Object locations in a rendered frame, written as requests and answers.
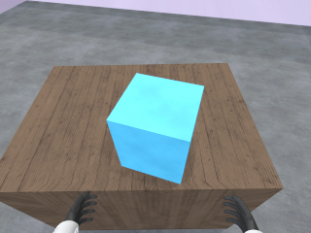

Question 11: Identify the pedestal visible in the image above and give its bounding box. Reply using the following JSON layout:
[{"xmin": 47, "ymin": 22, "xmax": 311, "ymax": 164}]
[{"xmin": 0, "ymin": 63, "xmax": 283, "ymax": 231}]

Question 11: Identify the left robot hand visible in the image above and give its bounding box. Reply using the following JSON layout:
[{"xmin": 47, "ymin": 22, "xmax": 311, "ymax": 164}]
[{"xmin": 64, "ymin": 191, "xmax": 97, "ymax": 225}]

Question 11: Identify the right robot hand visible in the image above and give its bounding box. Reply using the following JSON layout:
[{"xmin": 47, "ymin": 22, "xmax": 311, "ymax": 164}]
[{"xmin": 223, "ymin": 194, "xmax": 259, "ymax": 233}]

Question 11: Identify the carton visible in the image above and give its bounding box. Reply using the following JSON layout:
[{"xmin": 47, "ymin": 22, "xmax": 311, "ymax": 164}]
[{"xmin": 106, "ymin": 73, "xmax": 204, "ymax": 184}]

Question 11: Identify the robot left forearm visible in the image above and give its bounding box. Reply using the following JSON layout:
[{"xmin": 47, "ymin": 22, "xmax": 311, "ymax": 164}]
[{"xmin": 52, "ymin": 220, "xmax": 79, "ymax": 233}]

